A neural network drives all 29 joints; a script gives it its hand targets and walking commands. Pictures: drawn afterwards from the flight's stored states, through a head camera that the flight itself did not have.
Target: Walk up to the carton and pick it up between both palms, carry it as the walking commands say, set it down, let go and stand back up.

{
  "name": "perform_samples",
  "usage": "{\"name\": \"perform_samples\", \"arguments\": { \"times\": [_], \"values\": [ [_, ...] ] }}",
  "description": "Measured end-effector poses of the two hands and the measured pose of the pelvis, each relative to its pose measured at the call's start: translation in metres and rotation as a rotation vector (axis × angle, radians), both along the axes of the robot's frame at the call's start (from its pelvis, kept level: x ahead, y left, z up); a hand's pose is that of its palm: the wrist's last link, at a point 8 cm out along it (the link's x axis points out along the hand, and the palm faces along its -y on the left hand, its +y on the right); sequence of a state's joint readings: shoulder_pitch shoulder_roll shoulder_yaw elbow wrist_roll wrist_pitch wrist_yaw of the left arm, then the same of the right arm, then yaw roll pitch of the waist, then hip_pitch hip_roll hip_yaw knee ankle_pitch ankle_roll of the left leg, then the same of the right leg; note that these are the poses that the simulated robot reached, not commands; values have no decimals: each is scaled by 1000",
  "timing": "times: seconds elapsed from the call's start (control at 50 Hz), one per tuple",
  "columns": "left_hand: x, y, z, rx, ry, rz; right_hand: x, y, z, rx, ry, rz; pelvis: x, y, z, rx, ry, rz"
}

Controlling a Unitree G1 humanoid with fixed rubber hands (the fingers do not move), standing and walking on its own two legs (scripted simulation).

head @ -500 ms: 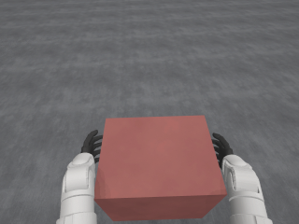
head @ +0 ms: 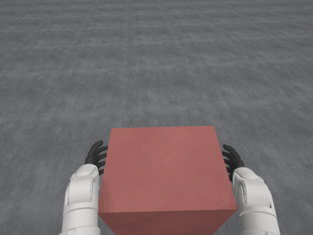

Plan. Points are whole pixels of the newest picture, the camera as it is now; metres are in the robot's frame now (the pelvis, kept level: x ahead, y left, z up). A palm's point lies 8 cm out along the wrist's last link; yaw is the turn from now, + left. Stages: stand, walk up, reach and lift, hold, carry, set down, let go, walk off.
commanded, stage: reach and lift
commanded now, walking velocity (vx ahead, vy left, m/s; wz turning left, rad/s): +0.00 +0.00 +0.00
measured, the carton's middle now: (163, 184) +0.27 +0.00 -0.04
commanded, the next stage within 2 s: hold in 0.06 s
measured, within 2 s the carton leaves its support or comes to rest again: neither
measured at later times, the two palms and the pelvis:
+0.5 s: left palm (93, 173) +0.26 +0.18 +0.04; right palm (240, 180) +0.24 -0.19 +0.03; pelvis -0.02 +0.00 +0.00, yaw -1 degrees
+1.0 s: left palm (91, 173) +0.26 +0.19 +0.04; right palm (238, 179) +0.25 -0.19 +0.03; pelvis -0.01 +0.00 +0.00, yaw +0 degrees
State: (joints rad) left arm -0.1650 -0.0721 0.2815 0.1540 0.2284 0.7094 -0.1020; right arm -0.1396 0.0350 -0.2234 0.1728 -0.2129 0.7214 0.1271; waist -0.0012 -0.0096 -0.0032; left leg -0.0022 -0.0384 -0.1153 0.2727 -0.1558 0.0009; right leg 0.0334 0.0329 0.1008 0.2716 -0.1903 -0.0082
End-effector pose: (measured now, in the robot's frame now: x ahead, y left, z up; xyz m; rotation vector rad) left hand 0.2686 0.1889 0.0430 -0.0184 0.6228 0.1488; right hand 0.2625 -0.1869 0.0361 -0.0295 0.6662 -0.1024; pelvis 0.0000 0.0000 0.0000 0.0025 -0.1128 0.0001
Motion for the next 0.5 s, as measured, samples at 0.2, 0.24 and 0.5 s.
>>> {"name": "perform_samples", "arguments": {
  "times": [0.2, 0.24, 0.5],
  "values": [
    [-7, -2, -7, 5, 24, -8, -11, -1, -10, 6, 25, -13, -8, 1, 0, 1, 0, -2],
    [-6, -3, -6, 4, 18, -10, -13, -2, -9, 4, 18, -13, -10, 1, -1, 1, 4, -3],
    [-12, -5, -3, 5, -3, -13, -18, -5, -4, 8, -2, -24, -15, 0, -1, 0, -2, -9]
  ]
}}
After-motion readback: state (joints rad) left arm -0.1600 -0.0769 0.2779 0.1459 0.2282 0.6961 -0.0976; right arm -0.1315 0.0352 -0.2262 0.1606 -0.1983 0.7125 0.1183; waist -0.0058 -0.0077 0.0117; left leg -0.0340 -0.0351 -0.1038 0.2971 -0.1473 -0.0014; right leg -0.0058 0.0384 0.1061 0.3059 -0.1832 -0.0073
